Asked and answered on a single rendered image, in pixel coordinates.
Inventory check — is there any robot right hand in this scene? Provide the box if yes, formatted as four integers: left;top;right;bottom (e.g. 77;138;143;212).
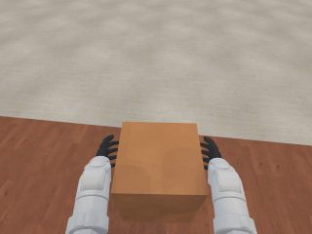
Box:
200;136;221;170

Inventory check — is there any carton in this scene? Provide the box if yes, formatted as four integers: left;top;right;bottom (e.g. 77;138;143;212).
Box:
110;121;209;223

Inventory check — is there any robot left hand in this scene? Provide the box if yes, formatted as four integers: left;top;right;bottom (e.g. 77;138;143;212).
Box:
96;135;119;168

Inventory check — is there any right robot forearm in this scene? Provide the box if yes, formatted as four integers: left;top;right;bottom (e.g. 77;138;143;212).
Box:
208;158;257;234

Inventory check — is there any left robot forearm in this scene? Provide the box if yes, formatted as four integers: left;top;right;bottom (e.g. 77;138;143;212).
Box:
65;156;111;234

